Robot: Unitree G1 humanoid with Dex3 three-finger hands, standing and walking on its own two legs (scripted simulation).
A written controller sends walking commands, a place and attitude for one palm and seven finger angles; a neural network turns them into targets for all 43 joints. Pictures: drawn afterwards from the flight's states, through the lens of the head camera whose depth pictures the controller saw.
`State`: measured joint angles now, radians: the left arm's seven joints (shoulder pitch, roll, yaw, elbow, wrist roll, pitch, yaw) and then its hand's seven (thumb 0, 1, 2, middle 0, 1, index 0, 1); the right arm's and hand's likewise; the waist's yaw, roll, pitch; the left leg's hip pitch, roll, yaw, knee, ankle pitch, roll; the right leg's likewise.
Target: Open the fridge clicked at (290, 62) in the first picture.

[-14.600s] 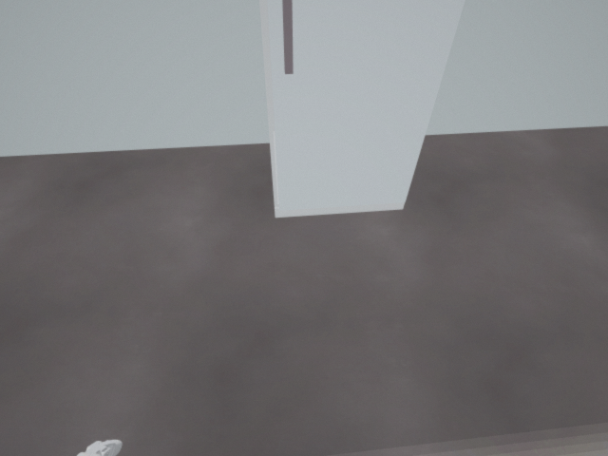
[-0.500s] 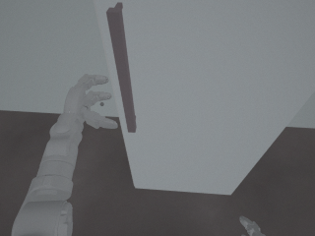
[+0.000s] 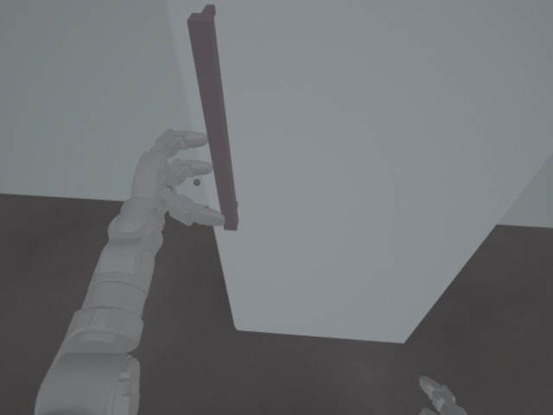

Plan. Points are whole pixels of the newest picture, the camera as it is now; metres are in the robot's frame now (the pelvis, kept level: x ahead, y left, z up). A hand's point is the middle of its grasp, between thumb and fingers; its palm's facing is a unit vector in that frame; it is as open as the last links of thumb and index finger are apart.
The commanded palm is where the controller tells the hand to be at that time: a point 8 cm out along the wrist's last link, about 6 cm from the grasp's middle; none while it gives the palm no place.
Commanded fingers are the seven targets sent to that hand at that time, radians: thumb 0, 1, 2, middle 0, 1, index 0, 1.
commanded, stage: feel for the door with the fingertips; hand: left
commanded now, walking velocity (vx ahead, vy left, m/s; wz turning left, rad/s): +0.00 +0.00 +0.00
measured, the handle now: (222, 140) +0.48 +0.10 +0.16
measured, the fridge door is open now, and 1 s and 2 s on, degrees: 0 0 0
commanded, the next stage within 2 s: slide the fingers in behind the handle in 0.46 s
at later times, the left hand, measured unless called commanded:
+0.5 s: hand (194, 170) +0.43 +0.14 +0.14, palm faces -0.03 -1.00 -0.01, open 13.9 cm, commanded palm +0.41 +0.19 +0.14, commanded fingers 0.00 -0.50 0.30 -0.30 -1.20 -0.30 -1.20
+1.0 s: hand (201, 174) +0.43 +0.13 +0.13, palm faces -0.04 -1.00 -0.01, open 13.9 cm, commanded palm +0.40 +0.18 +0.14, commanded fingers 0.00 -0.50 0.30 -0.30 -1.20 -0.30 -1.20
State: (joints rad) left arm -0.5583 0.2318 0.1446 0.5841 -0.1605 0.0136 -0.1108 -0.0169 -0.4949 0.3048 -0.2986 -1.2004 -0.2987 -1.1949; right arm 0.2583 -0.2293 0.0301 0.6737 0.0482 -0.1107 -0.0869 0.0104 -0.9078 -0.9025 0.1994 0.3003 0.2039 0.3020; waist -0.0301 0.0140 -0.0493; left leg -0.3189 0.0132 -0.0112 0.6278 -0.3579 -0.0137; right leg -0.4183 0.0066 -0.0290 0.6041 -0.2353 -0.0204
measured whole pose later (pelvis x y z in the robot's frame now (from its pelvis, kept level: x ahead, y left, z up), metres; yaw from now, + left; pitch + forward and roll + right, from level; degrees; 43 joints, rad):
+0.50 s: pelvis -0.01 +0.00 +0.00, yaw +0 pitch +5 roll +0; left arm -0.73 0.29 0.17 0.81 -0.15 -0.04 -0.13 -0.02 -0.50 0.30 -0.30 -1.20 -0.30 -1.20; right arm 0.28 -0.25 0.03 0.70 0.05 -0.13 -0.09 0.01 -0.91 -0.90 0.20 0.30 0.20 0.30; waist -0.06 0.01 -0.04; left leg -0.39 0.01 -0.02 0.66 -0.35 -0.01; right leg -0.48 0.00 -0.04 0.62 -0.23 -0.02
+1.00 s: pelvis +0.00 +0.00 +0.00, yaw -1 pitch +4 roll +0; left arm -0.66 0.24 0.16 0.73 -0.15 -0.05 -0.09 -0.02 -0.49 0.30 -0.31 -1.20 -0.31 -1.21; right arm 0.30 -0.23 0.02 0.69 0.04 -0.12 -0.07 0.01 -0.91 -0.90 0.20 0.30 0.20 0.30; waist -0.05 0.01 -0.06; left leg -0.36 0.01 0.00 0.64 -0.36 -0.01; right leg -0.46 0.01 -0.02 0.60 -0.23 -0.01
